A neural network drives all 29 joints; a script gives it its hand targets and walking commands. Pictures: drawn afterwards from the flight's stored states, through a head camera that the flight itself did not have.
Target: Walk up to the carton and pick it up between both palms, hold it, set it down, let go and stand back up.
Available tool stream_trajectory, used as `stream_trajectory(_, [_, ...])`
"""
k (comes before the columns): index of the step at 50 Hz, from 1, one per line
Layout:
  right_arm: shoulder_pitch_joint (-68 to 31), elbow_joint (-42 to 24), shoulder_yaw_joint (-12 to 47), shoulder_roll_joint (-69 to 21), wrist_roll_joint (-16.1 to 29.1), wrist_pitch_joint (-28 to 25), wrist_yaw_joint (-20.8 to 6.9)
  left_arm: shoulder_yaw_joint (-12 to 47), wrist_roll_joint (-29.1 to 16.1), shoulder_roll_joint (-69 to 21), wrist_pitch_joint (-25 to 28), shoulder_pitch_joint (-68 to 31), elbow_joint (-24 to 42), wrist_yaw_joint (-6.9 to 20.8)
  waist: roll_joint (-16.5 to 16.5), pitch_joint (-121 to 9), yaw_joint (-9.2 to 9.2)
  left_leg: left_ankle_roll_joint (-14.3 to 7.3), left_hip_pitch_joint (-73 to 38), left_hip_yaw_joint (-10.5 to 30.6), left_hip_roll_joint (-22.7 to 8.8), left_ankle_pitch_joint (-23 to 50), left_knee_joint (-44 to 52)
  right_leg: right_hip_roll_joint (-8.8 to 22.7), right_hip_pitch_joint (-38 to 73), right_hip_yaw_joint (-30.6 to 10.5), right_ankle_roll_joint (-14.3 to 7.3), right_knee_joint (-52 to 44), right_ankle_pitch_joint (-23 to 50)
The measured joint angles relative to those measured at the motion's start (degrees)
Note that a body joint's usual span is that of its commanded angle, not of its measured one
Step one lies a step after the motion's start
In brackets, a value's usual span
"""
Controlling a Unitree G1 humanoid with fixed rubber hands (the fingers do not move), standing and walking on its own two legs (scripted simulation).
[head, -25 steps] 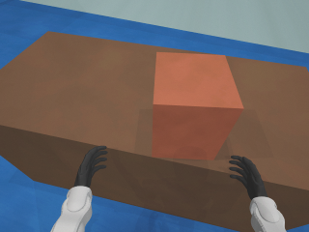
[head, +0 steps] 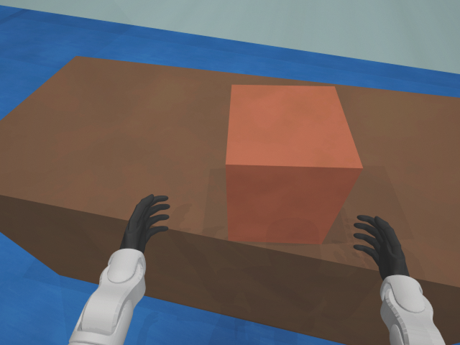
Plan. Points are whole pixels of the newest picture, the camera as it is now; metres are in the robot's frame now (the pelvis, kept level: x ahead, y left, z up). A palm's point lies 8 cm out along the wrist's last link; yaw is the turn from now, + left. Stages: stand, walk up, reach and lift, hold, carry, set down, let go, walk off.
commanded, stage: reach and lift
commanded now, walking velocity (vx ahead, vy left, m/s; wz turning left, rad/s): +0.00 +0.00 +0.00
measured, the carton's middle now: (278, 167) +0.43 -0.07 +0.04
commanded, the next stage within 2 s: none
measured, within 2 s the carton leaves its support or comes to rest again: neither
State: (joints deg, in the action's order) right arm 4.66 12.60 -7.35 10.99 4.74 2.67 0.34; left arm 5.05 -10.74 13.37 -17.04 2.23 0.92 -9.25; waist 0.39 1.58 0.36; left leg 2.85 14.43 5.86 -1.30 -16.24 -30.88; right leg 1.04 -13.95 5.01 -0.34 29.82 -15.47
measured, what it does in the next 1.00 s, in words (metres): stands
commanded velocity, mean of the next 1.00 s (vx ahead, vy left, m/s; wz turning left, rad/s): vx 0.00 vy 0.00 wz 0.00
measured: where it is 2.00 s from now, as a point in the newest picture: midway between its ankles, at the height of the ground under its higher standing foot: outside the picture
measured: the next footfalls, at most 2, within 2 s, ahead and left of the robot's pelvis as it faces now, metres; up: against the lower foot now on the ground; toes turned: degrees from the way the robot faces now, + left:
none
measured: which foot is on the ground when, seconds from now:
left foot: down 0.00-1.00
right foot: down 0.00-1.00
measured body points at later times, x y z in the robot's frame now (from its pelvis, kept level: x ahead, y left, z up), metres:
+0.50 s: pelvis -0.01 +0.00 +0.00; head +0.00 +0.00 +0.45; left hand +0.34 +0.16 +0.10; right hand +0.35 -0.23 +0.10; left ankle +0.01 +0.15 -0.73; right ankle +0.01 -0.11 -0.73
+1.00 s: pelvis -0.01 +0.00 +0.00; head +0.00 +0.00 +0.45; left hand +0.40 +0.16 +0.14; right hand +0.40 -0.23 +0.14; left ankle +0.01 +0.15 -0.73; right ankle +0.01 -0.11 -0.73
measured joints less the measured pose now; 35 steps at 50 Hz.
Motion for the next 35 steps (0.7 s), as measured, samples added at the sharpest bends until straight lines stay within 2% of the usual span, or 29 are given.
stream_trajectory(9, [-8.1,0.0,0.3,1.0,1.0,4.2,1.0,0.0,-0.3,0.0,-6.2,-9.5,0.0,0.4,0.0,-0.2,0.0,0.0,0.0,0.0,0.0,0.0,0.0,0.0,0.0,0.0,0.0,0.0,0.1])
stream_trajectory(20, [-17.7,0.1,0.8,4.0,3.4,9.7,1.5,0.0,-0.3,0.0,-14.7,-16.4,-0.7,1.4,0.1,-0.2,0.0,0.0,0.0,0.0,0.0,0.6,0.6,0.0,0.0,0.0,0.1,-0.6,0.6])
stream_trajectory(27, [-25.3,6.0,0.8,4.8,4.0,12.8,1.5,0.0,-0.3,0.0,-16.5,-23.7,-6.6,0.6,0.1,-0.2,0.0,0.0,0.0,0.0,0.0,0.9,0.6,0.0,0.0,0.0,0.1,-0.6,0.9])
stream_trajectory(35, [-31.3,13.0,0.8,4.9,4.6,13.8,1.5,0.0,-0.3,0.0,-16.1,-31.9,-14.7,-0.4,0.1,-0.2,0.0,0.0,0.0,0.0,0.0,1.0,0.6,0.0,0.0,0.0,0.1,-0.6,1.1])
